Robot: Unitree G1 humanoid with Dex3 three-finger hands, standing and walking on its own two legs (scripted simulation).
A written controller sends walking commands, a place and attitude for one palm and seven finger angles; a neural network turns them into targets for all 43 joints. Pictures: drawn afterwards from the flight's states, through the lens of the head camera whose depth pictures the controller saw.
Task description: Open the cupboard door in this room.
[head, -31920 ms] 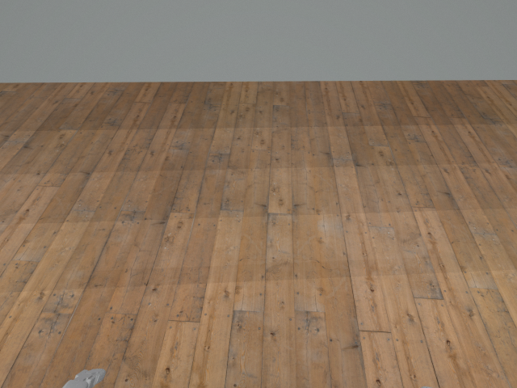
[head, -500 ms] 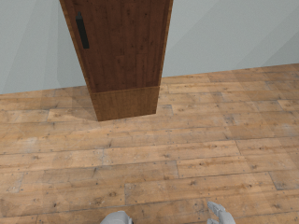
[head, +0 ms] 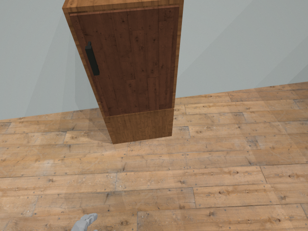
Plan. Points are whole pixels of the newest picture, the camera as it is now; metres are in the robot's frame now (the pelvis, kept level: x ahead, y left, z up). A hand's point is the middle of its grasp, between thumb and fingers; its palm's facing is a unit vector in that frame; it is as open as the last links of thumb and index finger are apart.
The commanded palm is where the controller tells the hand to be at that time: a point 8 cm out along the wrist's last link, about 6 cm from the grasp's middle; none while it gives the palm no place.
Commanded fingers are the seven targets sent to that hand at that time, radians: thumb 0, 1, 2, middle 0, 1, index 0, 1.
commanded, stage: turn to face it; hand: left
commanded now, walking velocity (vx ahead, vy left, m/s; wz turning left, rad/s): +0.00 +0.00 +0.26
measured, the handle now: (93, 58) +0.78 +0.26 +0.02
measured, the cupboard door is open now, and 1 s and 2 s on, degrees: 0 0 0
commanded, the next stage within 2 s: take the last steps up to it in 0.06 s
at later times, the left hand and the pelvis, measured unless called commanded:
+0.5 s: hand out of the picture -0.13 +0.17 -0.18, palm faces +0.26 -0.95 -0.17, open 7.3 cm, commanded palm none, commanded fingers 0.00 0.90 0.90 -0.20 -0.30 -0.20 -0.30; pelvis -0.02 +0.01 +0.00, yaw +8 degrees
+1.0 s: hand (103, 210) +0.22 +0.17 -0.17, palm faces +0.09 -0.97 -0.23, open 7.3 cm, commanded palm none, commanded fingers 0.00 0.90 0.90 -0.20 -0.30 -0.20 -0.30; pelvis +0.14 -0.03 -0.01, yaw +5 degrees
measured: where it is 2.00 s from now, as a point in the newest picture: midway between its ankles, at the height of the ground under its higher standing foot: outside the picture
